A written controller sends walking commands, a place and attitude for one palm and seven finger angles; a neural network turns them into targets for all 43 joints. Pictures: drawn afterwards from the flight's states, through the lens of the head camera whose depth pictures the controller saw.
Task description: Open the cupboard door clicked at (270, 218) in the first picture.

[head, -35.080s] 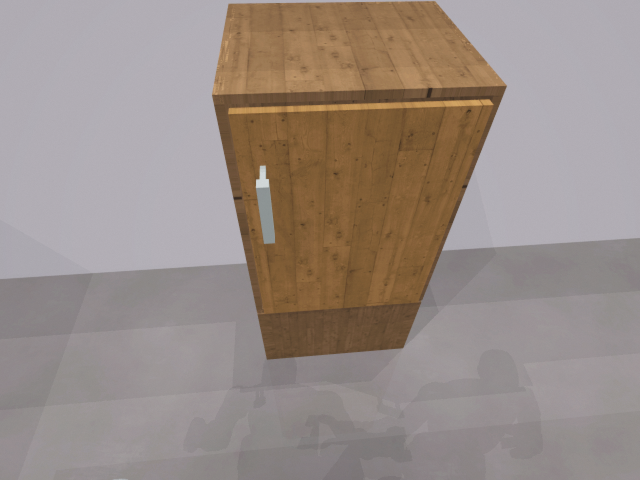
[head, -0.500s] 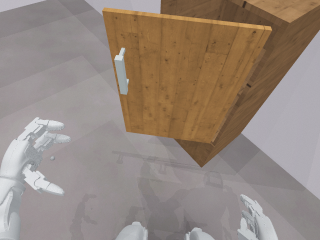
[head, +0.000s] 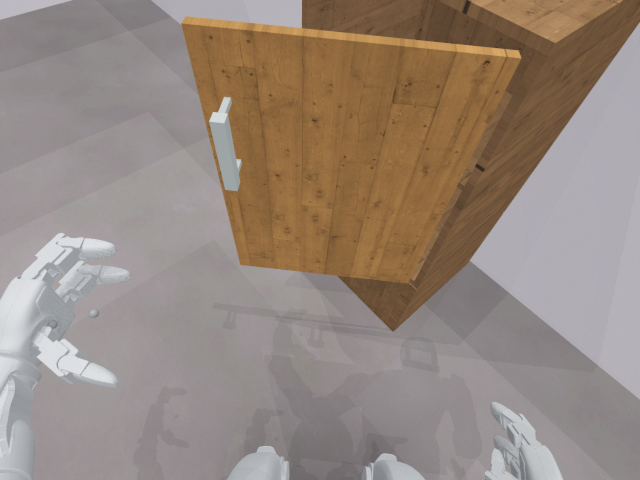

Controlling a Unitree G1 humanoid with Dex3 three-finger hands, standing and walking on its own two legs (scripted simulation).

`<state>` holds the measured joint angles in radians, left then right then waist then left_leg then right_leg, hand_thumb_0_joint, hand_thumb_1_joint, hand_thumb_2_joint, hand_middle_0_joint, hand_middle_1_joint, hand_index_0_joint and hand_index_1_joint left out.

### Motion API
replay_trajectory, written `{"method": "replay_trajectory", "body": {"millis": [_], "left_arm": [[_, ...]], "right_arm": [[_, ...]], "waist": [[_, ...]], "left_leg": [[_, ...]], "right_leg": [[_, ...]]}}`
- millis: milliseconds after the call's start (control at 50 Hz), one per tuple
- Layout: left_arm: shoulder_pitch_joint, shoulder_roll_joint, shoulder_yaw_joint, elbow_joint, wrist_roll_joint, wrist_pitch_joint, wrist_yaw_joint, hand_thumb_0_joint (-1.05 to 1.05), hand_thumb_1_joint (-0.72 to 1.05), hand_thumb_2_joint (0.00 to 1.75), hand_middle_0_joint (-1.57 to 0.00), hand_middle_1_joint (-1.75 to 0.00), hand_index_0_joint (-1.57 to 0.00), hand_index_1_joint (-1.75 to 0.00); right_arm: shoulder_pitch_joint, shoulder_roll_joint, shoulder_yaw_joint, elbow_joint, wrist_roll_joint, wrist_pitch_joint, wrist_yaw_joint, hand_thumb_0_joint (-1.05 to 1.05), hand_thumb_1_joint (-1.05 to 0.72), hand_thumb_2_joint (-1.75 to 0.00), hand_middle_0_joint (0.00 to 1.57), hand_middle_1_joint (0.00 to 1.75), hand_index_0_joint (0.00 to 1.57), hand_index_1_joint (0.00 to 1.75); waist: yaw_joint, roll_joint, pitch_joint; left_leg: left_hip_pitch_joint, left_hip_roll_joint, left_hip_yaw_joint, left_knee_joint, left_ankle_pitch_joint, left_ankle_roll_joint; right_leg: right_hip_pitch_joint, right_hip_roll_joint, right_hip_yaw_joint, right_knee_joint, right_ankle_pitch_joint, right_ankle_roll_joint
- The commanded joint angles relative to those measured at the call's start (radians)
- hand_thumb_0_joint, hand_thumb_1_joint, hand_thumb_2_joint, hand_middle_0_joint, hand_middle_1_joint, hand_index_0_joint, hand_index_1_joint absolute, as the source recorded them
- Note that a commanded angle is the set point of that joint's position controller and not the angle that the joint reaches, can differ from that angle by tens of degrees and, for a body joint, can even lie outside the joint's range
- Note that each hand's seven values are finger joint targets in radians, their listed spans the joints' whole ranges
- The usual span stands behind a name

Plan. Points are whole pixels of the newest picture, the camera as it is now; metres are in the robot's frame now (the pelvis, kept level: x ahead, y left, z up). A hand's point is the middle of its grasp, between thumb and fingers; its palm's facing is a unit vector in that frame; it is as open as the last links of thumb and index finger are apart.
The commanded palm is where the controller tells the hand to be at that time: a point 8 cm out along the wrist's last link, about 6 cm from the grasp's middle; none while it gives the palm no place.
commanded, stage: raise the hand with hooked fingers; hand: left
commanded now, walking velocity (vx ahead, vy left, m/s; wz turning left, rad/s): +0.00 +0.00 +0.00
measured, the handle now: (229, 145) +0.57 +0.17 +0.04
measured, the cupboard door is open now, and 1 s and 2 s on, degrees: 43 43 43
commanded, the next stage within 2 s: move the hooked fingers beside the handle in 0.06 s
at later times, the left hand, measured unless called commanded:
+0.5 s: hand (117, 280) +0.33 +0.26 +0.05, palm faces -0.05 -1.00 -0.03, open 14.0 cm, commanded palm +0.31 +0.31 +0.05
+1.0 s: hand (146, 227) +0.41 +0.25 +0.05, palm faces -0.07 -1.00 -0.01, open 14.0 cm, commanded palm +0.39 +0.30 +0.05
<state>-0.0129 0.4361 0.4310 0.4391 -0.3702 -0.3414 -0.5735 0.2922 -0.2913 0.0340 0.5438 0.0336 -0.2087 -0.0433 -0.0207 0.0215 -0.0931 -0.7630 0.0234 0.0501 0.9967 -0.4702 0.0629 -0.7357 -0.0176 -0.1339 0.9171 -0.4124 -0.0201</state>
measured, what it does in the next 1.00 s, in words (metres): stands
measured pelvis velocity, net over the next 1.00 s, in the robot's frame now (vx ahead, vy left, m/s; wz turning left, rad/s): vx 0.00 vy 0.00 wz -0.03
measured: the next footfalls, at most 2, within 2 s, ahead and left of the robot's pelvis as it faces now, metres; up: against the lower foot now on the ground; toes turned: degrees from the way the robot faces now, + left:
none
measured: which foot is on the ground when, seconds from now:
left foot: down 0.00-1.00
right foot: down 0.00-1.00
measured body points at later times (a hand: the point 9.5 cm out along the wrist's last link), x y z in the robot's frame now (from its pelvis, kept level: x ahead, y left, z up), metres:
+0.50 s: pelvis -0.01 -0.01 -0.01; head +0.07 +0.01 +0.44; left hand +0.32 +0.31 +0.05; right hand +0.14 -0.27 -0.09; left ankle +0.01 +0.07 -0.68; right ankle +0.02 -0.12 -0.68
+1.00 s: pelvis +0.00 +0.00 -0.01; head +0.10 +0.02 +0.43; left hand +0.40 +0.31 +0.05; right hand +0.08 -0.27 -0.11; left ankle +0.01 +0.07 -0.68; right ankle +0.02 -0.12 -0.68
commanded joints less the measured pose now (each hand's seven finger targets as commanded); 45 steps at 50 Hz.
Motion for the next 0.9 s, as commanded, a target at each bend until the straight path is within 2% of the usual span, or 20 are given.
{"method": "replay_trajectory", "body": {"millis": [0,60,100,140,160,200,280,300,380,400,440,500,520,580,620,660,740,800,820,880], "left_arm": [[-0.163,0.273,0.108,-0.189,-0.032,-0.055,-0.002,0.00,-0.50,0.30,-0.30,-1.20,-0.30,-1.20],[-0.174,0.257,0.093,-0.199,-0.030,-0.060,-0.006,0.00,-0.50,0.30,-0.30,-1.20,-0.30,-1.20],[-0.176,0.271,0.103,-0.202,-0.032,-0.065,-0.004,0.00,-0.50,0.30,-0.30,-1.20,-0.30,-1.20],[-0.163,0.251,0.094,-0.176,-0.033,-0.058,-0.009,0.00,-0.50,0.30,-0.30,-1.20,-0.30,-1.20],[-0.226,0.243,0.075,-0.173,-0.031,-0.058,-0.010,0.00,-0.50,0.30,-0.30,-1.20,-0.30,-1.20],[-0.276,0.265,0.083,-0.160,-0.028,-0.061,-0.007,0.00,-0.50,0.30,-0.30,-1.20,-0.30,-1.20],[-0.345,0.240,0.043,-0.116,-0.009,-0.058,-0.008,0.00,-0.50,0.30,-0.30,-1.20,-0.30,-1.20],[-0.395,0.256,0.040,-0.117,-0.005,-0.061,-0.006,0.00,-0.50,0.30,-0.30,-1.20,-0.30,-1.20],[-0.423,0.305,0.084,-0.035,0.008,-0.051,0.000,0.00,-0.50,0.30,-0.30,-1.20,-0.30,-1.20],[-0.451,0.342,0.106,-0.017,0.010,-0.053,0.004,0.00,-0.50,0.30,-0.30,-1.20,-0.30,-1.20],[-0.497,0.340,0.104,0.042,0.016,-0.050,0.001,0.00,-0.50,0.30,-0.30,-1.20,-0.30,-1.20],[-0.496,0.375,0.132,0.064,0.016,-0.066,-0.007,0.00,-0.50,0.30,-0.30,-1.20,-0.30,-1.20],[-0.498,0.372,0.127,0.071,0.021,-0.069,-0.016,0.00,-0.50,0.30,-0.30,-1.20,-0.30,-1.20],[-0.543,0.345,0.094,0.104,0.022,-0.069,-0.031,0.00,-0.50,0.30,-0.30,-1.20,-0.30,-1.20],[-0.553,0.365,0.108,0.122,0.021,-0.070,-0.038,0.00,-0.50,0.30,-0.30,-1.20,-0.30,-1.20],[-0.601,0.327,0.069,0.129,0.026,-0.064,-0.034,0.00,-0.50,0.30,-0.30,-1.20,-0.30,-1.20],[-0.676,0.381,0.104,0.175,0.045,-0.073,-0.010,0.00,-0.50,0.30,-0.30,-1.20,-0.30,-1.20],[-0.733,0.360,0.074,0.151,0.060,-0.091,0.006,0.00,-0.50,0.30,-0.30,-1.20,-0.30,-1.20],[-0.748,0.382,0.087,0.167,0.071,-0.091,0.012,0.00,-0.50,0.30,-0.30,-1.20,-0.30,-1.20],[-0.755,0.367,0.081,0.199,0.078,-0.091,0.030,0.00,-0.50,0.30,-0.30,-1.20,-0.30,-1.20]], "right_arm": [[0.001,-0.160,-0.065,-0.127,0.007,-0.050,-0.018,0.00,-0.90,-0.90,0.20,0.30,0.20,0.30],[-0.007,-0.156,-0.064,-0.129,0.010,-0.052,-0.019,0.00,-0.90,-0.90,0.20,0.30,0.20,0.30],[-0.002,-0.158,-0.066,-0.123,0.008,-0.056,-0.020,0.00,-0.90,-0.90,0.20,0.30,0.20,0.30],[-0.003,-0.153,-0.062,-0.125,0.009,-0.053,-0.020,0.00,-0.90,-0.90,0.20,0.30,0.20,0.30],[-0.007,-0.156,-0.060,-0.118,0.010,-0.051,-0.023,0.00,-0.90,-0.90,0.20,0.30,0.20,0.30],[-0.001,-0.160,-0.062,-0.106,0.009,-0.052,-0.031,0.00,-0.90,-0.90,0.20,0.30,0.20,0.30],[0.005,-0.158,-0.059,-0.101,0.013,-0.048,-0.038,0.00,-0.90,-0.90,0.20,0.30,0.20,0.30],[0.007,-0.162,-0.058,-0.091,0.010,-0.046,-0.039,0.00,-0.90,-0.90,0.20,0.30,0.20,0.30],[0.013,-0.162,-0.055,-0.090,0.009,-0.027,-0.041,0.00,-0.90,-0.90,0.20,0.30,0.20,0.30],[0.020,-0.167,-0.053,-0.084,0.007,-0.021,-0.041,0.00,-0.90,-0.90,0.20,0.30,0.20,0.30],[0.023,-0.165,-0.051,-0.084,0.010,-0.009,-0.040,0.00,-0.90,-0.90,0.20,0.30,0.20,0.30],[0.035,-0.167,-0.055,-0.087,0.005,0.003,-0.034,0.00,-0.90,-0.90,0.20,0.30,0.20,0.30],[0.041,-0.165,-0.055,-0.089,0.005,0.008,-0.031,0.00,-0.90,-0.90,0.20,0.30,0.20,0.30],[0.054,-0.166,-0.058,-0.083,0.009,0.022,-0.027,0.00,-0.90,-0.90,0.20,0.30,0.20,0.30],[0.070,-0.172,-0.062,-0.078,0.009,0.029,-0.025,0.00,-0.90,-0.90,0.20,0.30,0.20,0.30],[0.077,-0.172,-0.065,-0.075,0.010,0.037,-0.023,0.00,-0.90,-0.90,0.20,0.30,0.20,0.30],[0.099,-0.180,-0.068,-0.060,0.004,0.058,-0.023,0.00,-0.90,-0.90,0.20,0.30,0.20,0.30],[0.107,-0.175,-0.070,-0.059,0.002,0.068,-0.020,0.00,-0.90,-0.90,0.20,0.30,0.20,0.30],[0.118,-0.178,-0.070,-0.049,0.001,0.075,-0.018,0.00,-0.90,-0.90,0.20,0.30,0.20,0.30],[0.124,-0.177,-0.071,-0.046,0.000,0.089,-0.015,0.00,-0.90,-0.90,0.20,0.30,0.20,0.30]], "waist": [[0.005,0.063,-0.267],[0.004,0.093,-0.272],[0.005,0.078,-0.276],[0.004,0.077,-0.270],[-0.010,0.072,-0.250],[-0.016,0.055,-0.244],[-0.020,0.079,-0.255],[-0.027,0.069,-0.261],[-0.015,0.064,-0.286],[-0.011,0.049,-0.289],[-0.021,0.043,-0.287],[-0.005,0.064,-0.337],[-0.007,0.076,-0.359],[-0.025,0.088,-0.342],[-0.023,0.070,-0.359],[-0.038,0.084,-0.349],[-0.040,0.054,-0.373],[-0.042,0.132,-0.393],[-0.046,0.116,-0.404],[-0.045,0.121,-0.408]], "left_leg": [[0.184,-0.011,-0.104,-0.168,0.304,-0.045],[0.194,-0.011,-0.106,-0.167,0.304,-0.047],[0.198,-0.010,-0.106,-0.159,0.325,-0.047],[0.184,-0.013,-0.100,-0.160,0.310,-0.046],[0.176,-0.011,-0.104,-0.160,0.287,-0.046],[0.166,-0.011,-0.105,-0.151,0.263,-0.043],[0.175,-0.010,-0.110,-0.158,0.230,-0.044],[0.170,-0.010,-0.110,-0.149,0.237,-0.041],[0.142,-0.012,-0.098,-0.147,0.239,-0.041],[0.120,-0.011,-0.097,-0.137,0.243,-0.039],[0.099,-0.013,-0.084,-0.129,0.232,-0.036],[0.105,-0.013,-0.081,-0.118,0.285,-0.035],[0.110,-0.013,-0.077,-0.115,0.303,-0.035],[0.120,-0.009,-0.080,-0.114,0.316,-0.035],[0.125,-0.005,-0.086,-0.112,0.344,-0.035],[0.139,-0.004,-0.089,-0.114,0.337,-0.036],[0.127,-0.004,-0.093,-0.107,0.328,-0.035],[0.186,0.000,-0.102,-0.105,0.378,-0.042],[0.201,0.005,-0.107,-0.107,0.392,-0.045],[0.210,0.006,-0.110,-0.108,0.404,-0.048]], "right_leg": [[0.136,0.039,0.079,-0.100,0.165,-0.017],[0.126,0.036,0.077,-0.094,0.163,-0.016],[0.130,0.038,0.080,-0.092,0.181,-0.018],[0.129,0.036,0.081,-0.094,0.176,-0.014],[0.110,0.036,0.077,-0.093,0.162,-0.013],[0.104,0.036,0.087,-0.096,0.143,-0.016],[0.074,0.031,0.085,-0.094,0.107,-0.015],[0.079,0.031,0.090,-0.091,0.117,-0.017],[0.108,0.027,0.099,-0.089,0.126,-0.014],[0.127,0.030,0.105,-0.085,0.132,-0.016],[0.125,0.028,0.115,-0.088,0.134,-0.010],[0.162,0.031,0.121,-0.073,0.187,-0.016],[0.168,0.031,0.123,-0.068,0.210,-0.013],[0.123,0.034,0.113,-0.066,0.218,-0.012],[0.128,0.038,0.110,-0.059,0.237,-0.013],[0.084,0.037,0.103,-0.060,0.222,-0.010],[0.090,0.039,0.106,-0.054,0.215,-0.010],[0.044,0.041,0.098,-0.043,0.217,-0.017],[0.042,0.042,0.093,-0.044,0.221,-0.014],[0.033,0.041,0.091,-0.046,0.222,-0.012]]}}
